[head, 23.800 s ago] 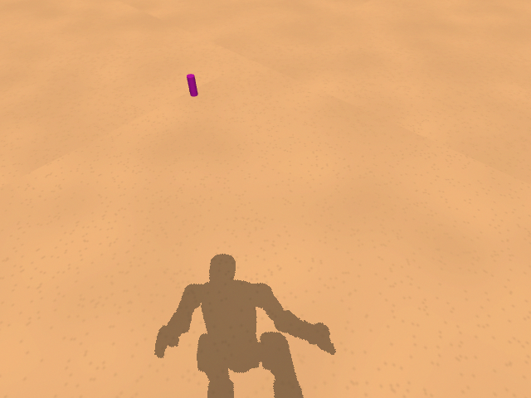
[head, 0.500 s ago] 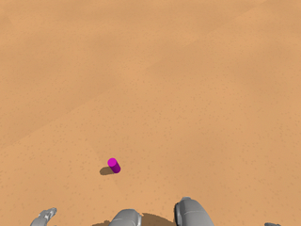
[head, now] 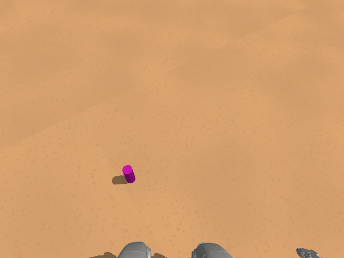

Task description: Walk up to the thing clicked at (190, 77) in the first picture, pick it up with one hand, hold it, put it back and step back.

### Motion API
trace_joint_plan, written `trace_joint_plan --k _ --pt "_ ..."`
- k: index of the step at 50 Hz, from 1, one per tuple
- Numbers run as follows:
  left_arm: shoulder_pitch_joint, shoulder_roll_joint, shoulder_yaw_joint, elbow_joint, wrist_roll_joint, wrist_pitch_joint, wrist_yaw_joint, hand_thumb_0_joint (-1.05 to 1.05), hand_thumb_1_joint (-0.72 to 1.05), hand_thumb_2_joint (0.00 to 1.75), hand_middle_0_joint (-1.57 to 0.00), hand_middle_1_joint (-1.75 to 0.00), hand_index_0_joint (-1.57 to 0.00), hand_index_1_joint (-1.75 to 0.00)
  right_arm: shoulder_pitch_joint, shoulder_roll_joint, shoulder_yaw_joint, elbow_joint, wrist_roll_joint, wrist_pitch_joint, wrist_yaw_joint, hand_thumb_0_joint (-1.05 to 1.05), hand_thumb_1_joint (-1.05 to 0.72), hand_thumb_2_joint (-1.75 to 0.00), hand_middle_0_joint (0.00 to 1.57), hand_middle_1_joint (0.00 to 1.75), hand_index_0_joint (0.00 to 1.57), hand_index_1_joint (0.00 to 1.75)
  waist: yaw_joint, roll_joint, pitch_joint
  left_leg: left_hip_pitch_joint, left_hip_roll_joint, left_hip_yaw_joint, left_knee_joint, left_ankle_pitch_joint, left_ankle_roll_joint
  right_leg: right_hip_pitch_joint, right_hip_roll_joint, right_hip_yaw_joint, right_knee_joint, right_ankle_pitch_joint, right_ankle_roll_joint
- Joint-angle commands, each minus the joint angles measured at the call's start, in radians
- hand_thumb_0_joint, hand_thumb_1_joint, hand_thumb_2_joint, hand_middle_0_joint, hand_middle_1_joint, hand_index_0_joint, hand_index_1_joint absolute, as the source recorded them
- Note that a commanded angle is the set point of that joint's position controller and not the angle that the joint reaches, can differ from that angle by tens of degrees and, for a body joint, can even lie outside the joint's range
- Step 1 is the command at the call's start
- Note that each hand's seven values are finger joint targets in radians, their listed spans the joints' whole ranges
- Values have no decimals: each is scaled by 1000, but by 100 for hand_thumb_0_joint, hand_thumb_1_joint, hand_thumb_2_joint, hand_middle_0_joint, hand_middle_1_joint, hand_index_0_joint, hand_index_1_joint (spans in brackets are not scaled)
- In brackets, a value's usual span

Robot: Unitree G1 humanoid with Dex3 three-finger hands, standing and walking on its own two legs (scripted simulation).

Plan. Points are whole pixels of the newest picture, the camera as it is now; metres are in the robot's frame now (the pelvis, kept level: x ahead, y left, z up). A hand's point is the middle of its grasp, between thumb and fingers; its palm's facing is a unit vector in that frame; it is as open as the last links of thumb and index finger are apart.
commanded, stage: walk up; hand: left
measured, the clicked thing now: (129, 174) +0.56 +0.24 -0.67
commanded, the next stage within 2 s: stand in 0.98 s
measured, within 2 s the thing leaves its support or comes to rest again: neither
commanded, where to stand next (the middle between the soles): +0.16 +0.01 m, yaw +0 degrees
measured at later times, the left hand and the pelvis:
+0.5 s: hand out of the picture +0.07 +0.26 -0.12, palm faces -0.02 -0.94 -0.33, open 7.3 cm; pelvis -0.02 +0.01 +0.03, yaw -1 degrees
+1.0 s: hand out of the picture +0.09 +0.25 -0.12, palm faces -0.04 -0.95 -0.31, open 7.3 cm; pelvis +0.00 +0.01 +0.04, yaw -2 degrees
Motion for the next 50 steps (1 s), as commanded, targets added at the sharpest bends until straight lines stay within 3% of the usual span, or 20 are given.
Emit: trace_joint_plan --k 1,2,3,4,7,8,9,10,11,12,14,16,23,28,32,37,41,48,49,50 --pt "30 258 58 -62 30 -72 20 0 90 90 -20 -30 -20 -30 22 -122 -15 -79 24 -21 -13 0 -90 -90 20 30 20 30 0 -106 -250 -160 14 -88 99 164 36 345 -247 416 -333 407 -111" --pt "-10 301 54 -69 16 -71 15 0 90 90 -20 -30 -20 -30 -44 -164 -32 -72 20 -12 -30 0 -90 -90 20 30 20 30 16 -130 -249 -71 -20 -76 137 -252 35 145 -390 531 -333 421 -255" --pt "-33 268 44 -73 16 -72 11 0 90 90 -20 -30 -20 -30 -57 -185 -44 -47 15 -12 -29 0 -90 -90 20 30 20 30 3 -80 -192 8 -13 -108 176 -258 31 29 -377 504 -345 367 -260" --pt "-57 233 33 -71 9 -75 12 0 90 90 -20 -30 -20 -30 -49 -183 -41 -34 21 -16 -22 0 -90 -90 20 30 20 30 -12 -37 -169 -17 -11 -105 144 -223 34 55 -315 396 -330 327 -218" --pt "-101 219 26 -65 11 -66 10 0 90 90 -20 -30 -20 -30 27 -159 -32 25 19 -39 -10 0 -90 -90 20 30 20 30 -49 -128 -178 133 -39 -15 -142 36 33 -9 -205 225 -277 291 -124" --pt "-97 204 22 -64 5 -59 4 0 90 90 -20 -30 -20 -30 38 -159 -30 44 13 -47 -9 0 -90 -90 20 30 20 30 -44 -109 -190 189 -48 -9 -239 116 29 -15 -178 188 -250 292 -101" --pt "-83 176 11 -60 1 -57 1 0 90 90 -20 -30 -20 -30 7 -169 -34 39 2 -54 -10 0 -90 -90 20 30 20 30 -34 -88 -205 237 -8 -78 -283 144 49 -50 -166 176 -228 297 -76" --pt "-74 144 3 -51 -4 -54 -3 0 90 90 -20 -30 -20 -30 -42 -197 -35 26 -5 -61 -12 0 -90 -90 20 30 20 30 -16 -14 -199 212 88 -242 -348 71 82 -89 -124 155 -221 194 -36" --pt "-57 155 8 -20 -7 -49 -5 0 90 90 -20 -30 -20 -30 -85 -218 -31 27 7 -63 -8 0 -90 -90 20 30 20 30 13 11 -179 84 142 -295 -373 -109 119 3 -86 118 -221 19 -30" --pt "-64 164 11 -3 1 -50 -5 0 90 90 -20 -30 -20 -30 -100 -216 -27 38 5 -59 -2 0 -90 -90 20 30 20 30 17 2 -149 12 134 -272 -400 -209 111 60 -82 116 -253 -32 -35" --pt "-90 156 12 11 2 -53 -15 0 90 90 -20 -30 -20 -30 -118 -198 -14 54 1 -59 1 0 -90 -90 20 30 20 30 10 17 -99 -16 65 -195 -407 -202 71 47 -92 156 -322 -64 -49" --pt "-100 160 12 26 -1 -57 -17 0 90 90 -20 -30 -20 -30 -107 -192 -10 79 0 -63 6 0 -90 -90 20 30 20 30 7 47 -85 -10 47 -173 -413 -164 51 47 -100 164 -355 -58 -54" --pt "-137 142 -2 82 -6 -59 -18 0 90 90 -20 -30 -20 -30 -121 -172 3 125 5 -73 3 0 -90 -90 20 30 20 30 6 8 -129 72 62 -159 -465 -15 41 105 -106 141 -410 98 -29" --pt "-146 134 -13 117 -11 -62 -16 0 90 90 -20 -30 -20 -30 -121 -163 9 155 12 -77 0 0 -90 -90 20 30 20 30 0 -3 -190 160 66 -128 -465 166 34 160 -121 121 -407 286 -17" --pt "-154 138 -16 140 -11 -59 -11 0 90 90 -20 -30 -20 -30 -131 -163 6 174 14 -72 -2 0 -90 -90 20 30 20 30 -5 -13 -214 209 70 -107 -463 258 34 176 -130 115 -417 361 -12" --pt "-151 136 -19 162 -10 -57 -7 0 90 90 -20 -30 -20 -30 -149 -159 2 188 14 -65 -1 0 -90 -90 20 30 20 30 -4 0 -212 239 73 -94 -473 277 34 177 -132 109 -432 362 -6" --pt "-170 134 -19 169 -7 -60 -3 0 90 90 -20 -30 -20 -30 -155 -153 1 195 14 -59 -1 0 -90 -90 20 30 20 30 -14 -11 -228 260 70 -79 -463 324 30 194 -139 108 -446 428 0" --pt "-178 128 -19 177 -7 -57 -1 0 90 90 -20 -30 -20 -30 -170 -150 -1 208 12 -55 -3 0 -90 -90 20 30 20 30 -13 13 -208 259 71 -77 -496 295 23 194 -136 107 -454 400 1" --pt "-161 139 -16 173 -5 -63 0 0 90 90 -20 -30 -20 -30 -192 -156 3 200 12 -51 -1 0 -90 -90 20 30 20 30 -5 40 -198 249 80 -103 -492 355 23 205 -140 112 -455 443 5" --pt "-160 149 -13 175 -6 -65 1 0 90 90 -20 -30 -20 -30 -186 -146 4 198 12 -50 0 0 -90 -90 20 30 20 30 -9 29 -212 254 75 -95 -494 346 19 209 -140 109 -457 434 5"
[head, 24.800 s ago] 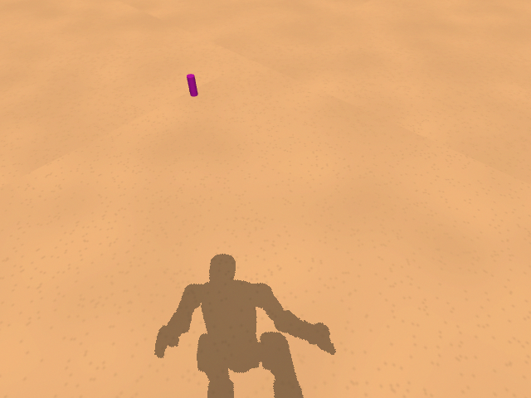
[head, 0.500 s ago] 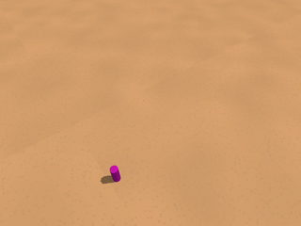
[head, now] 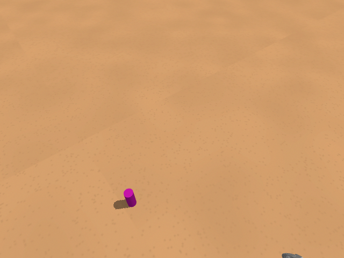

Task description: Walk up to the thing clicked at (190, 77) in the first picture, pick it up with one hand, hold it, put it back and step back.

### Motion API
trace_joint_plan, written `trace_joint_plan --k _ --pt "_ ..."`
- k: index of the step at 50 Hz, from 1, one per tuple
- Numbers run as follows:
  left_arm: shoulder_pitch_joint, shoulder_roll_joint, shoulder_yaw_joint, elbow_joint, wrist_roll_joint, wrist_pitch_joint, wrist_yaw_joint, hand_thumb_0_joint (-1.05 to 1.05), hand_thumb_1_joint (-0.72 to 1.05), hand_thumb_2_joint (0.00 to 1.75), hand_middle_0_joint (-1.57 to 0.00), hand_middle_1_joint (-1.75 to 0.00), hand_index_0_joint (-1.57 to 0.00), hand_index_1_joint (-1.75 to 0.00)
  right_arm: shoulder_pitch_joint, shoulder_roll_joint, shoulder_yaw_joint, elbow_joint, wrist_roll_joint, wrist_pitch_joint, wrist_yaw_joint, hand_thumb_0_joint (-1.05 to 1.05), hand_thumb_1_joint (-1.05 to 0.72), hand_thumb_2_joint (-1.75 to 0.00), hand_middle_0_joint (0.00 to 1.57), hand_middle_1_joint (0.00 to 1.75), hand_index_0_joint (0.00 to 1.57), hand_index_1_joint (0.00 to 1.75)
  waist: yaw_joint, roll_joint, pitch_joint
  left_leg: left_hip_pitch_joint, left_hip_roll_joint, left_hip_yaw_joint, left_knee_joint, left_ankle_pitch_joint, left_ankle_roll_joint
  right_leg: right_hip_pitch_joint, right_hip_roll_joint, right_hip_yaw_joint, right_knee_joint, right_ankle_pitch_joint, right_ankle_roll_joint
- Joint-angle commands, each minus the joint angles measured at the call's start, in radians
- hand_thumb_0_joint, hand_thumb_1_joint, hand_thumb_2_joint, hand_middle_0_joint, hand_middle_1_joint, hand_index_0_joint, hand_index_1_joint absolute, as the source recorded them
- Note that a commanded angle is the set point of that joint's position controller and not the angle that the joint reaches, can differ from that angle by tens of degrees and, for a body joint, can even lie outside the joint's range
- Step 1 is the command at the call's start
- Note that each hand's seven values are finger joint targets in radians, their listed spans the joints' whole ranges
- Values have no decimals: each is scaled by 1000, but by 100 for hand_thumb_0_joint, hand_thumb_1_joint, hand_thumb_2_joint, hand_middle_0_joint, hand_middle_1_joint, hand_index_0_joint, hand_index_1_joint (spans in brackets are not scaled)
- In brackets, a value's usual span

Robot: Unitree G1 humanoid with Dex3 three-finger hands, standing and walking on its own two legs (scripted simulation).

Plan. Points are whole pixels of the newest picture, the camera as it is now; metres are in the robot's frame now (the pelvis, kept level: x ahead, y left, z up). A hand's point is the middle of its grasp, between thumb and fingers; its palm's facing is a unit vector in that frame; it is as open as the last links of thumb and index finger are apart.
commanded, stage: stand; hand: left
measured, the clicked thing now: (130, 198) +0.55 +0.25 -0.71
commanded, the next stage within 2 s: walk up in 0.98 s
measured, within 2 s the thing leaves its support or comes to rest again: neither
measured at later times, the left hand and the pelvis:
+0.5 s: hand out of the picture +0.07 +0.25 -0.15, palm faces +0.00 -0.94 -0.35, open 7.3 cm; pelvis -0.01 +0.00 +0.00, yaw +1 degrees
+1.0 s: hand out of the picture +0.06 +0.25 -0.16, palm faces +0.00 -0.94 -0.34, open 7.3 cm; pelvis -0.01 -0.01 +0.00, yaw +2 degrees
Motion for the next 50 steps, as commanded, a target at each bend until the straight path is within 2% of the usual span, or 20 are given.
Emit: trace_joint_plan --k 1,4,12,13,16,19,23,25,31,36,38,41,46,48,49,50 --pt "-38 233 44 -63 2 -28 21 0 90 90 -20 -30 -20 -30 -54 -208 -36 -54 2 -20 -16 0 -90 -90 20 30 20 30 4 23 -91 25 109 -99 -58 167 32 30 -115 76 -54 197 -30" --pt "-35 229 46 -66 2 -32 22 0 90 90 -20 -30 -20 -30 -47 -208 -34 -56 4 -21 -16 0 -90 -90 20 30 20 30 0 5 -134 54 112 -96 -45 236 33 60 -119 64 -46 265 -27" --pt "-38 227 45 -73 3 -27 23 0 90 90 -20 -30 -20 -30 -49 -207 -30 -54 1 -13 -15 0 -90 -90 20 30 20 30 0 1 -105 43 111 -97 -62 161 33 36 -120 66 -70 198 -29" --pt "-39 231 45 -72 1 -26 24 0 90 90 -20 -30 -20 -30 -51 -207 -30 -53 2 -12 -14 0 -90 -90 20 30 20 30 1 2 -100 36 107 -101 -69 132 30 32 -114 60 -73 165 -27" --pt "-35 230 43 -71 1 -28 23 0 90 90 -20 -30 -20 -30 -47 -208 -29 -50 2 -12 -13 0 -90 -90 20 30 20 30 3 0 -99 29 111 -104 -68 137 34 40 -118 63 -76 169 -25" --pt "-39 239 42 -73 1 -28 22 0 90 90 -20 -30 -20 -30 -42 -205 -27 -50 1 -11 -11 0 -90 -90 20 30 20 30 1 -7 -91 26 109 -107 -74 110 34 29 -118 62 -83 127 -27" --pt "-39 244 43 -74 3 -24 22 0 90 90 -20 -30 -20 -30 -24 -206 -26 -44 1 -9 -11 0 -90 -90 20 30 20 30 -4 -2 -71 -1 107 -112 -93 43 34 25 -116 63 -86 77 -30" --pt "-22 239 40 -71 1 -24 20 0 90 90 -20 -30 -20 -30 -29 -208 -26 -43 -1 -12 -9 0 -90 -90 20 30 20 30 5 5 -72 1 107 -115 -97 50 34 23 -116 62 -84 78 -31" --pt "-14 245 40 -72 3 -23 19 0 90 90 -20 -30 -20 -30 -11 -204 -26 -41 -2 -11 -9 0 -90 -90 20 30 20 30 1 11 -63 -20 102 -122 -108 -3 33 10 -115 61 -86 27 -34" --pt "1 241 35 -72 5 -26 20 0 90 90 -20 -30 -20 -30 -7 -210 -28 -39 0 -8 -8 0 -90 -90 20 30 20 30 2 0 -64 2 97 -118 -84 17 37 -13 -116 65 -101 31 -31" --pt "1 241 34 -76 6 -30 21 0 90 90 -20 -30 -20 -30 -10 -210 -29 -43 0 -9 -7 0 -90 -90 20 30 20 30 -1 -6 -83 18 104 -117 -69 67 40 1 -122 66 -91 84 -31" --pt "2 244 36 -74 3 -27 21 0 90 90 -20 -30 -20 -30 2 -207 -24 -39 0 -9 -9 0 -90 -90 20 30 20 30 1 5 -70 -5 101 -118 -81 57 36 17 -121 65 -84 90 -33" --pt "10 241 33 -72 3 -26 22 0 90 90 -20 -30 -20 -30 5 -208 -22 -41 1 -8 -9 0 -90 -90 20 30 20 30 2 -2 -70 0 99 -118 -80 49 36 8 -119 63 -91 68 -32" --pt "3 248 35 -74 5 -25 22 0 90 90 -20 -30 -20 -30 9 -209 -23 -42 1 -6 -9 0 -90 -90 20 30 20 30 0 -15 -61 -2 97 -120 -81 26 34 -8 -117 64 -97 15 -34" --pt "-5 288 77 -102 -7 -8 31 0 90 90 -20 -30 -20 -30 -19 -259 -45 -38 2 13 -13 0 -90 -90 20 30 20 30 14 -21 66 -70 84 -124 19 208 52 -89 -110 71 -6 267 -41" --pt "15 288 78 -114 -11 -3 35 0 90 90 -20 -30 -20 -30 -7 -244 -45 -56 11 20 -15 0 -90 -90 20 30 20 30 14 -22 21 -54 82 -107 63 277 55 -75 -113 61 26 350 -51"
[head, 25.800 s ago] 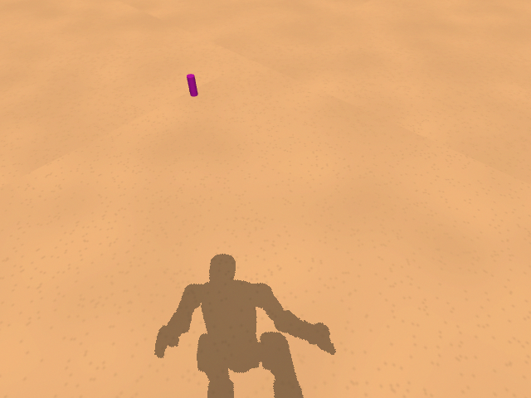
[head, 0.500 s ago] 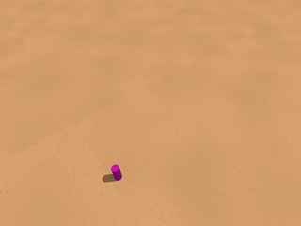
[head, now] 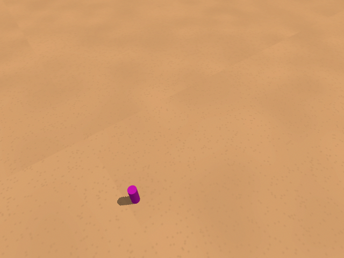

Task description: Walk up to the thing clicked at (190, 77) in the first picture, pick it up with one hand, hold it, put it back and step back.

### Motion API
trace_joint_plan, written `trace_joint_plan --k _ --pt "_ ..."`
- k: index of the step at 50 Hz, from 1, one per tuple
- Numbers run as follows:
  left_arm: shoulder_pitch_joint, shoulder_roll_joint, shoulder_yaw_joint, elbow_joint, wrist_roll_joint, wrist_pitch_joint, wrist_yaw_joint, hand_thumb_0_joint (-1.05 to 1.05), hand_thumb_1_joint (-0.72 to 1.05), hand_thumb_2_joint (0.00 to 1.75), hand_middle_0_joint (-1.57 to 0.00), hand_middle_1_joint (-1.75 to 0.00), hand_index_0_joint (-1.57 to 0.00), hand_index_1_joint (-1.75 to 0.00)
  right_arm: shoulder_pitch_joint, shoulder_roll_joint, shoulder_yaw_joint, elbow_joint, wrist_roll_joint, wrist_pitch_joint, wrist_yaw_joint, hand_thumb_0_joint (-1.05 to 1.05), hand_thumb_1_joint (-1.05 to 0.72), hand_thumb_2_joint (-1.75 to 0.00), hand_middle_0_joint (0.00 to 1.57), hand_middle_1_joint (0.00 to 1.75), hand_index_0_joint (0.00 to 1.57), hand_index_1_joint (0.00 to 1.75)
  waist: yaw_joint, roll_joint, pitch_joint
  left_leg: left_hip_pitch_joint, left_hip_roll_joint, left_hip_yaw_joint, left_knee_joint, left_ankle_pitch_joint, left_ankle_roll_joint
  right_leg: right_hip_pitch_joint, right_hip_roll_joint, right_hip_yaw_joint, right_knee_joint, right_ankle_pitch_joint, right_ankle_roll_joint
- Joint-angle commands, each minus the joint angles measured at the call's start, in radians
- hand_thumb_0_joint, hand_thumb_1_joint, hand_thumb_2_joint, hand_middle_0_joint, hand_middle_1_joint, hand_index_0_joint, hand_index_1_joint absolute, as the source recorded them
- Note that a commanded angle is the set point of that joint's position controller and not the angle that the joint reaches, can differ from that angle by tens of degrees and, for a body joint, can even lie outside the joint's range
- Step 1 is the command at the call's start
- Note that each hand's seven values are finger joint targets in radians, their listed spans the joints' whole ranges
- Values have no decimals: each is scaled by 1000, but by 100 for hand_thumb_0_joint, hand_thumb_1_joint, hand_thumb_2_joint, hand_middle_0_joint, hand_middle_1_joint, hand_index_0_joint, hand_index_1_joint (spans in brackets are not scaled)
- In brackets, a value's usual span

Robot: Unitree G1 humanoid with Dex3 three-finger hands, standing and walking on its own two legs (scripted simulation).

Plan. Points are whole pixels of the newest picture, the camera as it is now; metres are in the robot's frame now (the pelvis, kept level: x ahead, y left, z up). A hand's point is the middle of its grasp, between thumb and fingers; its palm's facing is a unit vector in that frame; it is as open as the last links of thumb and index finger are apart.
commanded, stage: walk up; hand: left
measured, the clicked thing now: (133, 194) +0.56 +0.24 -0.71
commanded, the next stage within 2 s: none
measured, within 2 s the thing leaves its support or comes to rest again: neither
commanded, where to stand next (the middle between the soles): +0.17 +0.01 m, yaw +0 degrees
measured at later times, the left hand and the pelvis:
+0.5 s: hand out of the picture +0.05 +0.30 -0.18, palm faces -0.09 -0.93 -0.36, open 7.3 cm; pelvis -0.09 +0.04 -0.02, yaw -3 degrees
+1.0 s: hand out of the picture -0.07 +0.29 -0.17, palm faces -0.02 -0.92 -0.39, open 7.3 cm; pelvis -0.22 +0.03 -0.03, yaw +0 degrees
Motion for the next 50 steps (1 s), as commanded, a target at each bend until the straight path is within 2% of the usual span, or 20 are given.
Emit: trace_joint_plan --k 1,5,9,12,13,14,15,16,19,28,32,33,34,35,36,39,45,48,49,50 --pt "-25 266 80 -110 -12 4 34 0 90 90 -20 -30 -20 -30 -35 -232 -60 -73 15 2 -26 0 -90 -90 20 30 20 30 12 -45 -44 -17 77 -64 122 279 66 -49 -121 92 55 382 -63" --pt "-75 293 96 -187 -8 24 33 0 90 90 -20 -30 -20 -30 8 -216 -71 -116 14 24 -29 0 -90 -90 20 30 20 30 3 -114 -169 -21 -1 -18 313 139 55 -57 -220 183 71 436 -160" --pt "-154 317 100 -266 21 43 38 0 90 90 -20 -30 -20 -30 98 -203 -89 -149 4 48 -25 0 -90 -90 20 30 20 30 -21 -242 -116 -64 -49 -38 537 -346 72 -219 -332 260 69 328 -256" --pt "-156 265 84 -299 14 55 41 0 90 90 -20 -30 -20 -30 125 -234 -109 -166 -6 32 -27 0 -90 -90 20 30 20 30 -40 -75 -111 -71 44 -89 214 46 98 -203 -165 137 304 200 -131" --pt "-140 217 76 -313 6 59 44 0 90 90 -20 -30 -20 -30 91 -291 -121 -186 -17 25 -28 0 -90 -90 20 30 20 30 -27 120 -103 -72 178 -273 79 298 155 -246 -3 56 488 18 -64" --pt "-83 194 77 -312 10 65 50 0 90 90 -20 -30 -20 -30 62 -326 -130 -215 -37 16 -26 0 -90 -90 20 30 20 30 6 170 -93 -33 286 -382 59 521 227 -331 99 76 648 -411 -36" --pt "-50 201 82 -315 15 70 60 0 90 90 -20 -30 -20 -30 53 -370 -138 -239 -33 14 -27 0 -90 -90 20 30 20 30 -8 166 -126 -71 368 -434 59 580 295 -319 119 154 769 -501 -31" --pt "-73 225 88 -302 18 73 63 0 90 90 -20 -30 -20 -30 31 -364 -140 -249 -29 14 -32 0 -90 -90 20 30 20 30 -16 145 -116 -107 379 -469 31 507 306 -311 118 187 863 -491 -33" --pt "12 235 94 -296 8 72 51 0 90 90 -20 -30 -20 -30 -29 -286 -126 -289 -30 6 -53 0 -90 -90 20 30 20 30 45 120 -93 -4 244 -265 133 489 239 -387 95 182 913 -347 -13" --pt "10 214 114 -367 20 49 33 0 90 90 -20 -30 -20 -30 80 -288 -131 -333 -19 14 -57 0 -90 -90 20 30 20 30 -34 158 -142 103 229 -210 193 468 244 -253 41 36 476 -326 23" --pt "153 201 121 -311 29 42 28 0 90 90 -20 -30 -20 -30 5 -294 -124 -361 -8 35 -46 0 -90 -90 20 30 20 30 36 151 -166 -85 212 -188 248 274 178 -7 20 -29 117 -80 -29" --pt "152 240 131 -321 41 36 29 0 90 90 -20 -30 -20 -30 11 -261 -112 -364 -1 35 -43 0 -90 -90 20 30 20 30 40 79 -155 -193 161 -167 293 158 120 42 -52 76 83 -22 -61" --pt "127 319 153 -340 45 32 26 0 90 90 -20 -30 -20 -30 7 -213 -100 -379 8 35 -42 0 -90 -90 20 30 20 30 27 -133 -115 -354 -12 -107 454 -97 56 48 -215 316 58 92 -138" --pt "81 388 162 -365 37 36 25 0 90 90 -20 -30 -20 -30 -40 -204 -105 -382 8 39 -61 0 -90 -90 20 30 20 30 73 -298 -71 -349 -121 -66 702 -473 29 -134 -396 481 -14 209 -308" --pt "27 363 153 -398 40 29 27 0 90 90 -20 -30 -20 -30 2 -233 -110 -364 7 46 -63 0 -90 -90 20 30 20 30 45 -243 -40 -322 -96 -154 862 -476 19 -212 -417 487 -19 231 -324" --pt "-59 265 132 -426 36 32 40 0 90 90 -20 -30 -20 -30 86 -225 -97 -330 22 33 -62 0 -90 -90 20 30 20 30 -9 -162 -40 -335 -131 -132 883 -352 18 -135 -239 188 121 414 -225" --pt "47 248 128 -438 38 51 50 0 90 90 -20 -30 -20 -30 78 -202 -89 -356 -8 11 -58 0 -90 -90 20 30 20 30 60 -205 -101 -314 -63 -11 422 -350 10 105 -225 161 238 493 -205" --pt "-1 257 117 -459 17 68 38 0 90 90 -20 -30 -20 -30 180 -217 -106 -318 -18 1 -57 0 -90 -90 20 30 20 30 -3 -156 -142 -99 -39 10 71 15 35 -12 -187 139 358 324 -136" --pt "24 214 106 -468 13 71 34 0 90 90 -20 -30 -20 -30 152 -274 -121 -329 -31 -3 -58 0 -90 -90 20 30 20 30 18 -28 -153 -8 109 -206 57 170 87 -165 -111 108 430 113 -83" --pt "4 200 100 -482 6 69 38 0 90 90 -20 -30 -20 -30 90 -400 -139 -355 -27 2 -46 0 -90 -90 20 30 20 30 13 210 -135 -58 340 -466 35 333 246 -289 62 -21 587 -339 -27"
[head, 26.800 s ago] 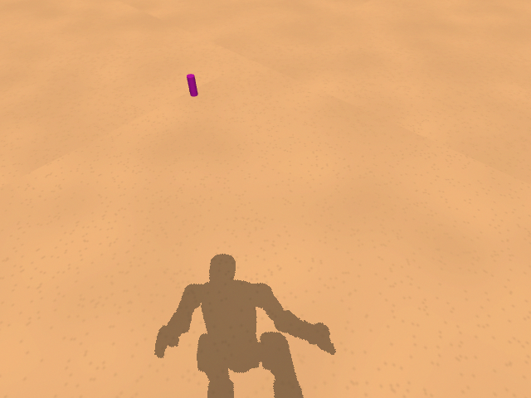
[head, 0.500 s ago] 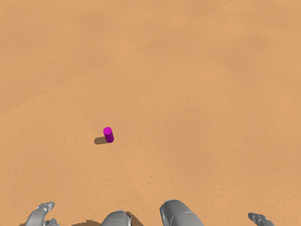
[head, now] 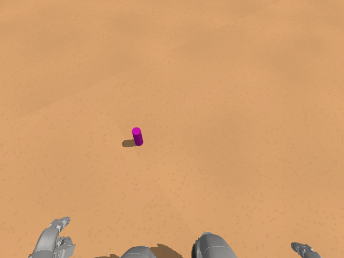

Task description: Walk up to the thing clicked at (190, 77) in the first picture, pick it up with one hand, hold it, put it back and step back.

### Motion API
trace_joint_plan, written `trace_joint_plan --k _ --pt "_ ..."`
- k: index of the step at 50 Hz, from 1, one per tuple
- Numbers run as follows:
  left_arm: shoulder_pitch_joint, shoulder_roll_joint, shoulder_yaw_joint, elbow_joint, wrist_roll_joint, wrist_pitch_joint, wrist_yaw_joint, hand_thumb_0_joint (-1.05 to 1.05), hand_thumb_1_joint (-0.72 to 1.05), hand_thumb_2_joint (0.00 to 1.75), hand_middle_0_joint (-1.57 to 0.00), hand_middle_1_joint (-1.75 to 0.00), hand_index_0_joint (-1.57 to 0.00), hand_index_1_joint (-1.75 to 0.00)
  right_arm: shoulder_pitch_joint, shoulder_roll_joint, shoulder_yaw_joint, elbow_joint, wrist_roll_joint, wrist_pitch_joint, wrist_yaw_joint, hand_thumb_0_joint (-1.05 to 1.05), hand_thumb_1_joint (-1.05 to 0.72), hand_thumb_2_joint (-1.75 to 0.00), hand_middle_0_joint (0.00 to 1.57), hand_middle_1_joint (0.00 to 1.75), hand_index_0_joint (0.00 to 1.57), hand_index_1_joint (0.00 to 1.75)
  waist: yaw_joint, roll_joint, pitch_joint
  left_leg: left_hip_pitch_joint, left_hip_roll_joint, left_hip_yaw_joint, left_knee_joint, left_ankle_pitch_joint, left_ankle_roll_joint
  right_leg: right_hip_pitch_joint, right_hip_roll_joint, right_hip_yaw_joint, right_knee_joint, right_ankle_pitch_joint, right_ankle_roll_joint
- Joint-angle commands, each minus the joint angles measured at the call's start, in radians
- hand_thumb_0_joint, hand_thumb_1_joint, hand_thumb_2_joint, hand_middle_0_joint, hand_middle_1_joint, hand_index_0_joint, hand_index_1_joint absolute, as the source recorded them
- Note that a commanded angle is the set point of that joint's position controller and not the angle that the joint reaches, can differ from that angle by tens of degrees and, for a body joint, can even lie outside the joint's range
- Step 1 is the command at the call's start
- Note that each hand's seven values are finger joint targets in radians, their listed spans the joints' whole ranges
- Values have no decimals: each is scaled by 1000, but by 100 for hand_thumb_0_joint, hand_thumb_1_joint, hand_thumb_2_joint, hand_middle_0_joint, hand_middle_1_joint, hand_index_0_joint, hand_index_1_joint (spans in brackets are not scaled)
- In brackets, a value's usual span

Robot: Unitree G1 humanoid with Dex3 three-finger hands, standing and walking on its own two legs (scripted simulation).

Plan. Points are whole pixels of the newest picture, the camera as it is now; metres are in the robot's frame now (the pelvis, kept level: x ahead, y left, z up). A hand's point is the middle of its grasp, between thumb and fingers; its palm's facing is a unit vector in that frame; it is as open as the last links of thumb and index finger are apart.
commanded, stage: walk up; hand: left
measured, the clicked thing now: (137, 137) +0.78 +0.22 -0.68
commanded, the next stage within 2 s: stand in 1.30 s
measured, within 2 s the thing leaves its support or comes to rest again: neither
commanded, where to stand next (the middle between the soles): +0.38 -0.02 m, yaw +0 degrees
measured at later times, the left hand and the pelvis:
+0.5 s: hand out of the picture -0.04 +0.23 -0.13, palm faces -0.04 -0.92 -0.39, open 7.3 cm; pelvis -0.10 -0.03 +0.01, yaw -3 degrees
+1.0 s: hand out of the picture +0.01 +0.23 -0.12, palm faces +0.02 -0.94 -0.35, open 7.3 cm; pelvis -0.09 -0.03 +0.02, yaw +0 degrees
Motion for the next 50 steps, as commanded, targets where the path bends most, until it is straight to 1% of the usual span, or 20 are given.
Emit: trace_joint_plan --k 1,4,11,14,15,16,17,18,20,24,28,29,30,31,32,35,37,40,45,50 --pt "-38 207 67 -90 0 2 27 0 90 90 -20 -30 -20 -30 31 -387 -102 -90 -18 -34 -6 0 -90 -90 20 30 20 30 -59 245 -252 -34 500 -584 -321 541 309 -7 132 139 401 -367 -22" --pt "50 194 71 -33 -17 8 18 0 90 90 -20 -30 -20 -30 -42 -272 -71 -88 -15 -40 -25 0 -90 -90 20 30 20 30 28 106 -225 51 340 -282 -216 623 211 -97 153 228 553 -237 -32" --pt "76 183 57 16 0 -43 -14 0 90 90 -20 -30 -20 -30 -2 -246 -71 -90 -26 -43 -2 0 -90 -90 20 30 20 30 -38 216 -227 121 283 -220 -255 69 204 41 86 60 21 -211 11" --pt "206 163 61 110 3 -67 -8 0 90 90 -20 -30 -20 -30 -48 -264 -69 -91 -22 -20 8 0 -90 -90 20 30 20 30 30 237 -221 -42 246 -152 -171 52 152 289 100 -24 -346 -38 -32" --pt "231 197 73 131 14 -76 -3 0 90 90 -20 -30 -20 -30 -40 -221 -56 -91 -16 -16 10 0 -90 -90 20 30 20 30 40 145 -209 -135 201 -121 -67 18 105 354 86 47 -386 -23 -48" --pt "211 255 89 120 29 -86 -1 0 90 90 -20 -30 -20 -30 -16 -157 -36 -102 -5 -17 14 0 -90 -90 20 30 20 30 21 -37 -188 -292 102 -83 68 -89 37 376 -73 344 -455 -189 -97" --pt "136 347 103 82 21 -86 -2 0 90 90 -20 -30 -20 -30 -66 -157 -41 -110 2 -18 2 0 -90 -90 20 30 20 30 55 -131 -158 -220 32 -120 173 -220 -9 97 -290 549 -509 -323 -225" --pt "65 352 96 61 23 -89 -4 0 90 90 -20 -30 -20 -30 -76 -209 -59 -85 4 -18 0 0 -90 -90 20 30 20 30 40 -102 -92 -155 52 -173 278 -201 -21 -28 -315 583 -511 -324 -265" --pt "3 262 75 56 17 -101 5 0 90 90 -20 -30 -20 -30 -22 -193 -51 -41 20 -30 4 0 -90 -90 20 30 20 30 -4 -43 -81 -201 25 -161 287 -108 -14 101 -201 349 -410 15 -208" --pt "89 254 71 80 17 -109 0 0 90 90 -20 -30 -20 -30 -23 -170 -36 -22 5 -48 15 0 -90 -90 20 30 20 30 42 -144 -131 -139 37 -66 104 -118 -24 205 -168 248 -364 177 -177" --pt "67 230 48 83 -6 -90 -3 0 90 90 -20 -30 -20 -30 39 -150 -46 28 -2 -69 16 0 -90 -90 20 30 20 30 -2 -111 -189 111 21 -7 -272 128 3 198 -119 152 -212 359 -117" --pt "69 188 32 75 -10 -86 -4 0 90 90 -20 -30 -20 -30 74 -179 -58 37 -11 -77 11 0 -90 -90 20 30 20 30 -18 -36 -238 226 110 -147 -297 212 35 120 -78 116 -118 317 -75" --pt "64 138 18 80 -26 -81 -7 0 90 90 -20 -30 -20 -30 26 -234 -64 27 -10 -81 10 0 -90 -90 20 30 20 30 1 139 -249 210 274 -400 -342 151 123 27 46 21 -40 7 -22" --pt "58 188 37 109 -27 -76 3 0 90 90 -20 -30 -20 -30 5 -281 -70 20 -1 -80 16 0 -90 -90 20 30 20 30 4 152 -238 79 358 -456 -350 59 219 122 40 16 -7 -224 -27" --pt "53 198 33 113 -21 -80 0 0 90 90 -20 -30 -20 -30 -12 -253 -63 22 -5 -80 19 0 -90 -90 20 30 20 30 9 111 -215 43 338 -419 -349 53 217 137 36 37 -7 -245 -33" --pt "104 169 31 157 -17 -101 -3 0 90 90 -20 -30 -20 -30 -83 -208 -39 22 1 -72 18 0 -90 -90 20 30 20 30 51 167 -168 -45 216 -236 -267 167 86 271 28 27 -307 -9 -42" --pt "99 224 45 175 -8 -112 1 0 90 90 -20 -30 -20 -30 -78 -152 -22 29 14 -65 21 0 -90 -90 20 30 20 30 43 62 -188 -112 104 -141 -163 143 11 340 -66 194 -394 26 -85" --pt "1 255 42 161 0 -110 -4 0 90 90 -20 -30 -20 -30 -31 -154 -29 72 2 -62 22 0 -90 -90 20 30 20 30 -6 -11 -130 -30 58 -80 -136 -3 2 186 -163 259 -426 -130 -144" --pt "-35 193 28 183 -11 -109 -7 0 90 90 -20 -30 -20 -30 -59 -161 -23 90 2 -83 26 0 -90 -90 20 30 20 30 10 5 -157 27 145 -179 -251 251 43 232 -32 73 -347 106 -55" --pt "-17 200 30 213 -22 -109 0 0 90 90 -20 -30 -20 -30 -68 -161 -22 106 7 -84 14 0 -90 -90 20 30 20 30 19 41 -260 63 135 -130 -193 525 39 374 -46 50 -316 334 -48"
